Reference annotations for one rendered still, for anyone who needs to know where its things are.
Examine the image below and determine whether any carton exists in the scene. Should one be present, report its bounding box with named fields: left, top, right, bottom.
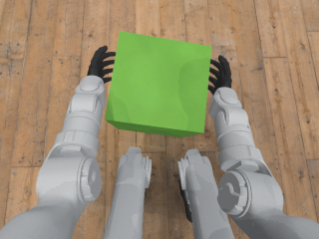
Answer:
left=105, top=31, right=212, bottom=137

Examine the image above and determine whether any robot right upper arm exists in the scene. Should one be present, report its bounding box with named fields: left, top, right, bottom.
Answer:
left=216, top=169, right=319, bottom=239

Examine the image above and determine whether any robot left upper arm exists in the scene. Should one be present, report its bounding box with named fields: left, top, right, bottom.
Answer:
left=0, top=155, right=103, bottom=239

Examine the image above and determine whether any robot left forearm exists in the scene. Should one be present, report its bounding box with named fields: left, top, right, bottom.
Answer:
left=36, top=75, right=107, bottom=198

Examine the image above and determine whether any robot right forearm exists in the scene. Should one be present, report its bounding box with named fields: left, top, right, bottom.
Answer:
left=208, top=87, right=276, bottom=180

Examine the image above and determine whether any robot left hand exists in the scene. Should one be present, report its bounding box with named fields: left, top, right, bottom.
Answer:
left=87, top=46, right=116, bottom=84

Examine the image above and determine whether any right robot thigh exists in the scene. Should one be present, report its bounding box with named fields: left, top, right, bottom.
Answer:
left=177, top=153, right=235, bottom=239

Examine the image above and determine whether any left robot thigh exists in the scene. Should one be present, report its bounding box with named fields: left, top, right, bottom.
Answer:
left=103, top=152, right=152, bottom=239

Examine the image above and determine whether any robot right hand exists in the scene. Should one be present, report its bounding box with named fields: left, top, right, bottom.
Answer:
left=207, top=55, right=232, bottom=95

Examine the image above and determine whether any robot thigh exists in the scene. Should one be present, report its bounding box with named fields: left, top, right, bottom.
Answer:
left=177, top=153, right=235, bottom=239
left=103, top=152, right=152, bottom=239

